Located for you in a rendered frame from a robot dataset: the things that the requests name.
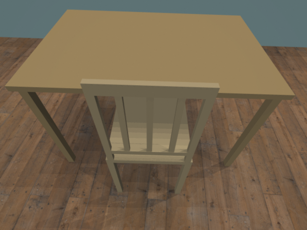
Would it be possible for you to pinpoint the chair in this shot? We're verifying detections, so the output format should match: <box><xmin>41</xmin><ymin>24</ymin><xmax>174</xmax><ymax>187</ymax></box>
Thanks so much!
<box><xmin>80</xmin><ymin>79</ymin><xmax>220</xmax><ymax>194</ymax></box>

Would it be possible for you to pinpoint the table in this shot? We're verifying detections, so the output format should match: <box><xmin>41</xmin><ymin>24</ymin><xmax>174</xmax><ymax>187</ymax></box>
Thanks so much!
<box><xmin>5</xmin><ymin>10</ymin><xmax>295</xmax><ymax>166</ymax></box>

